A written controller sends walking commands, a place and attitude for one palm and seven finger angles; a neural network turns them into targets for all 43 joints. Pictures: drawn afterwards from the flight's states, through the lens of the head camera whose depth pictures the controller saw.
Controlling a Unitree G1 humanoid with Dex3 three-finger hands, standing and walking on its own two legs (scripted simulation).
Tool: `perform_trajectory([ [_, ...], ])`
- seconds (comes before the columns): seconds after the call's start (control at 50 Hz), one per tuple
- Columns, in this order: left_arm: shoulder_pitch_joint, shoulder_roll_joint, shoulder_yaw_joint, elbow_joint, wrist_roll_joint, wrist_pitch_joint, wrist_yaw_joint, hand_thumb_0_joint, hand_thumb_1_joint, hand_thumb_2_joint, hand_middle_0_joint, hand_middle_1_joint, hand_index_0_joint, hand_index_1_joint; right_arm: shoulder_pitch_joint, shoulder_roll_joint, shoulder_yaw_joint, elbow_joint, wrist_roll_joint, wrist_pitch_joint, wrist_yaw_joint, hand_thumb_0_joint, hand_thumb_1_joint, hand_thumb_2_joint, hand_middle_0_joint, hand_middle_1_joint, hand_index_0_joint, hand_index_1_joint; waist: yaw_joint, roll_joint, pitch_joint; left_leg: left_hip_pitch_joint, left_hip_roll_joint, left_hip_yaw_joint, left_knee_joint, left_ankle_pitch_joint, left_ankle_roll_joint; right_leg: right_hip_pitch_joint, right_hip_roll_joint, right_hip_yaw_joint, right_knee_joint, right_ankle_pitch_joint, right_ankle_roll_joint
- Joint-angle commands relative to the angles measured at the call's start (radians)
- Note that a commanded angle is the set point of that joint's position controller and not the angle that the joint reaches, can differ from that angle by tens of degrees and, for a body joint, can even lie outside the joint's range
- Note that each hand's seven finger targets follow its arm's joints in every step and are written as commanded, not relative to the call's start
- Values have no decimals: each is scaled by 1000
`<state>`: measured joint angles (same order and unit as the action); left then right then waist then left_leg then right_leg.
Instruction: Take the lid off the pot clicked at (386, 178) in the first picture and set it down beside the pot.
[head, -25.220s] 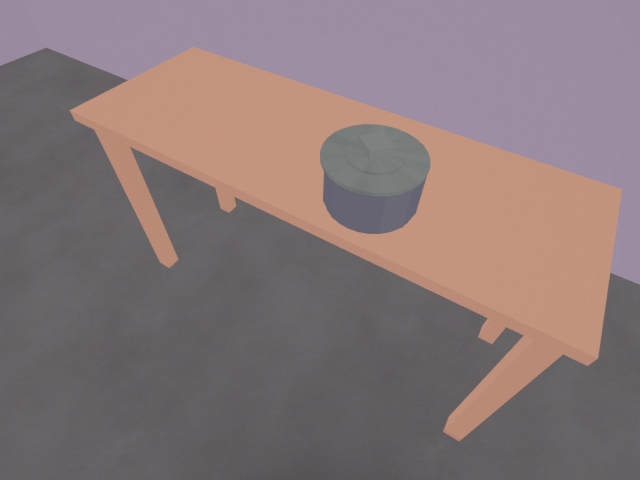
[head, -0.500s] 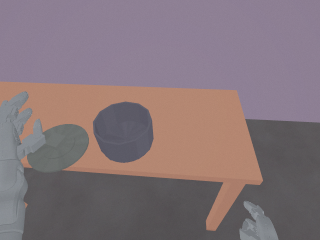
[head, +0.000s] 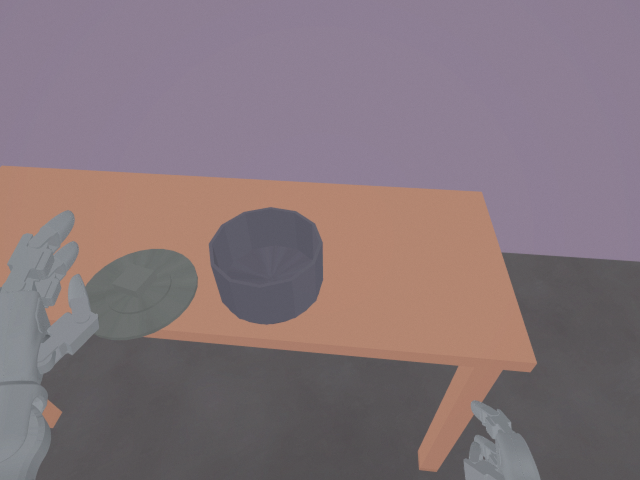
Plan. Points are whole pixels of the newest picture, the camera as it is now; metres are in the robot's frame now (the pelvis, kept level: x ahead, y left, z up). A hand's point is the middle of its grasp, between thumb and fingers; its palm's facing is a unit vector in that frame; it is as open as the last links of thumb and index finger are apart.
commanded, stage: draw the hand back to the body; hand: left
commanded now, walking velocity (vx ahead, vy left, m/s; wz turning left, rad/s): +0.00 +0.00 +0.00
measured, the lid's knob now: (135, 280) +0.44 +0.39 -0.06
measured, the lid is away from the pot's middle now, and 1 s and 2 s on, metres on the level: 0.24 0.24 0.24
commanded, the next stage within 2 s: step back with the hand held close in 0.34 s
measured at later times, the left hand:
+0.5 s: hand (54, 371) +0.16 +0.25 +0.17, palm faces +0.39 -0.85 -0.35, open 7.4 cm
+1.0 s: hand (27, 402) +0.13 +0.26 +0.16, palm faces +0.29 -0.81 -0.50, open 7.4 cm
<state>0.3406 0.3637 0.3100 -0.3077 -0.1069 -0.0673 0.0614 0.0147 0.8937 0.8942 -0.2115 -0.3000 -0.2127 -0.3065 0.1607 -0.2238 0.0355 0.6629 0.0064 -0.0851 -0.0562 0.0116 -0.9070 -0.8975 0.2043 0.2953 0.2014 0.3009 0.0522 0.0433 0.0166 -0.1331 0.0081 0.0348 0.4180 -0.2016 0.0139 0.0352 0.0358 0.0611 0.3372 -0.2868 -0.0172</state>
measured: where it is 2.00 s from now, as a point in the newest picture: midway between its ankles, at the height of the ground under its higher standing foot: outside the picture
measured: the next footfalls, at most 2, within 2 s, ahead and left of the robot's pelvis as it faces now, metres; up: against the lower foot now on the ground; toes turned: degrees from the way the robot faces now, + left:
right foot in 1.44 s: -0.13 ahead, -0.08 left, +0.00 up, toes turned -2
left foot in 1.60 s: -0.05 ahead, +0.13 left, +0.00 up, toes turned -2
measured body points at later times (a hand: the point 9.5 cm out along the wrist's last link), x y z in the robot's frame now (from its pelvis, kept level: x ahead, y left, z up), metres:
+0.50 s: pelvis -0.02 +0.01 +0.00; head -0.05 +0.01 +0.45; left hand +0.13 +0.30 +0.19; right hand +0.18 -0.20 -0.07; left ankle +0.02 +0.11 -0.74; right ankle -0.06 -0.12 -0.74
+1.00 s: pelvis -0.06 +0.04 -0.01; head -0.04 +0.04 +0.44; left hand +0.11 +0.31 +0.19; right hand +0.11 -0.19 -0.09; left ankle +0.02 +0.11 -0.74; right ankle -0.06 -0.11 -0.74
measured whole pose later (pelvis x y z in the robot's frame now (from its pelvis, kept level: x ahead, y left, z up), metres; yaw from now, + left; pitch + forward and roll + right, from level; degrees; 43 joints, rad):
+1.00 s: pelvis -0.06 +0.04 -0.01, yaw -1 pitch -2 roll -1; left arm 0.62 0.42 0.38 -0.62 -0.05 -0.20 0.09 0.02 0.89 0.89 -0.22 -0.30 -0.22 -0.31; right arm 0.21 -0.21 0.01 0.54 0.02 -0.10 -0.06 0.01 -0.91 -0.90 0.20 0.30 0.20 0.30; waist 0.02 0.02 0.07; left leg -0.35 -0.01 0.07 0.53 -0.16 0.07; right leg -0.22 0.00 0.03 0.54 -0.29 0.04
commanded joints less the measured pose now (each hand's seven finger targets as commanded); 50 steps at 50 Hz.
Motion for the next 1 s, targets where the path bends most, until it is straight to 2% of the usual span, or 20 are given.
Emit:
perform_trajectory([
  [0.0, -71, 176, 74, -342, 11, -86, 16, 0, 900, 900, -200, -300, -200, -300, -164, -114, -35, -185, -7, -75, -7, 0, -900, -900, 200, 300, 200, 300, 8, 65, -102, 214, 29, -15, -36, 201, 20, -195, -16, -57, -67, 253, -17],
  [0.06, 8, 201, 119, -314, 9, -82, 23, 0, 900, 900, -200, -300, -200, -300, -156, -114, -39, -176, -11, -76, -8, 0, -900, -900, 200, 300, 200, 300, 9, 1, -66, 183, 29, -15, -36, 174, 19, -201, -15, -56, -79, 234, -17],
  [0.1, 28, 168, 98, -307, 6, -81, 17, 0, 900, 900, -200, -300, -200, -300, -163, -113, -40, -177, -9, -68, -12, 0, -900, -900, 200, 300, 200, 300, 6, -15, -26, 162, 31, -12, -43, 117, 19, -221, -18, -52, -94, 180, -15],
  [0.16, 51, 135, 57, -366, 10, -91, 8, 0, 900, 900, -200, -300, -200, -300, -174, -107, -38, -192, -9, -77, -11, 0, -900, -900, 200, 300, 200, 300, -1, 12, -1, 155, 27, -18, -46, 66, 19, -241, -19, -53, -106, 126, -15],
  [0.22, 31, 165, 75, -412, 18, -100, 20, 0, 900, 900, -200, -300, -200, -300, -165, -109, -38, -185, -14, -90, -16, 0, -900, -900, 200, 300, 200, 300, 6, 54, -30, 166, 27, -28, -48, 51, 17, -232, -19, -48, -101, 114, -19],
  [0.26, 19, 177, 88, -417, 20, -102, 26, 0, 900, 900, -200, -300, -200, -300, -161, -108, -39, -180, -15, -95, -18, 0, -900, -900, 200, 300, 200, 300, 2, 45, -30, 167, 27, -32, -48, 42, 14, -233, -17, -41, -103, 101, -20],
  [0.32, 26, 142, 67, -359, 18, -93, 26, 0, 900, 900, -200, -300, -200, -300, -162, -109, -37, -176, -15, -91, -24, 0, -900, -900, 200, 300, 200, 300, 1, 19, 17, 146, 28, -37, -57, -5, 13, -251, -16, -42, -113, 61, -20],
  [0.42, 70, 137, 58, -389, 22, -100, 23, 0, 900, 900, -200, -300, -200, -300, -163, -107, -39, -183, -18, -96, -22, 0, -900, -900, 200, 300, 200, 300, 11, 12, -15, 155, 25, -37, -53, 17, 16, -231, -17, -43, -107, 79, -20],
  [0.44, -130, 312, 230, -524, 28, -160, 38, 0, 900, 900, -200, -300, -200, -300, -151, -120, -33, -233, -3, -75, -21, 0, -900, -900, 200, 300, 200, 300, -15, 22, 31, 90, 36, -50, -11, -68, 42, -326, -69, 91, -136, 127, -22],
  [0.46, -137, 293, 219, -492, 26, -187, 39, 0, 900, 900, -200, -300, -200, -300, -149, -93, -21, -209, -12, -66, -24, 0, -900, -900, 200, 300, 200, 300, -23, 7, 50, 66, 30, -61, 2, -92, 39, -339, -94, 105, -138, 125, -34],
  [0.48, -14, 238, 185, -397, 29, -186, 34, 0, 900, 900, -200, -300, -200, -300, -144, -95, -24, -184, -20, -62, -23, 0, -900, -900, 200, 300, 200, 300, -27, -46, 59, 62, 30, -66, 22, -74, 44, -357, -105, 109, -137, 138, -34],
  [0.52, 78, 155, 116, -353, 40, -169, 17, 0, 900, 900, -200, -300, -200, -300, -121, -104, -38, -194, -14, -53, -14, 0, -900, -900, 200, 300, 200, 300, -35, -69, 11, 83, 44, -65, 34, 5, 45, -353, -110, 95, -97, 197, -25],
  [0.58, 162, 128, 99, -351, 43, -173, 7, 0, 900, 900, -200, -300, -200, -300, -102, -120, -53, -225, -8, -48, -11, 0, -900, -900, 200, 300, 200, 300, -31, 26, -77, 96, 76, -67, -7, 121, 50, -302, -92, 34, -1, 245, -2],
  [0.66, 212, 197, 158, -435, 39, -183, 18, 0, 900, 900, -200, -300, -200, -300, -85, -121, -64, -263, -1, -37, -11, 0, -900, -900, 200, 300, 200, 300, -22, 28, -149, 54, 100, -99, -26, 234, 59, -252, -75, -10, 95, 273, 12],
  [0.74, 282, 200, 176, -514, 45, -185, 24, 0, 900, 900, -200, -300, -200, -300, -80, -110, -63, -289, 3, -22, -13, 0, -900, -900, 200, 300, 200, 300, -21, 27, -162, 22, 127, -112, -31, 305, 69, -248, -54, -28, 156, 249, 23],
  [0.76, 279, 224, 193, -538, 43, -189, 31, 0, 900, 900, -200, -300, -200, -300, -75, -115, -65, -293, 3, -25, -11, 0, -900, -900, 200, 300, 200, 300, -20, 54, -169, -8, 135, -135, -50, 294, 71, -228, -49, -34, 184, 223, 23],
  [0.82, 304, 204, 186, -549, 47, -189, 39, 0, 900, 900, -200, -300, -200, -300, -60, -118, -69, -297, 5, -38, -12, 0, -900, -900, 200, 300, 200, 300, -22, 139, -144, -60, 160, -147, -90, 169, 77, -232, -39, -46, 227, 90, 26],
  [0.86, 271, 199, 184, -570, 51, -194, 44, 0, 900, 900, -200, -300, -200, -300, -54, -122, -71, -298, 4, -53, -12, 0, -900, -900, 200, 300, 200, 300, -27, 157, -127, -124, 172, -161, -112, 40, 83, -210, -40, -51, 235, 44, 24],
  [0.9, 260, 189, 183, -531, 56, -191, 50, 0, 900, 900, -200, -300, -200, -300, -37, -128, -74, -290, 7, -67, -14, 0, -900, -900, 200, 300, 200, 300, -30, 129, -96, -178, 172, -161, -117, -97, 81, -200, -45, -55, 220, 56, 24],
  [0.98, 275, 171, 167, -463, 52, -187, 52, 0, 900, 900, -200, -300, -200, -300, -22, -119, -77, -285, 13, -71, -15, 0, -900, -900, 200, 300, 200, 300, -51, -38, -54, -187, 111, -143, -60, -271, 53, -284, -79, -4, 104, 25, 2],
])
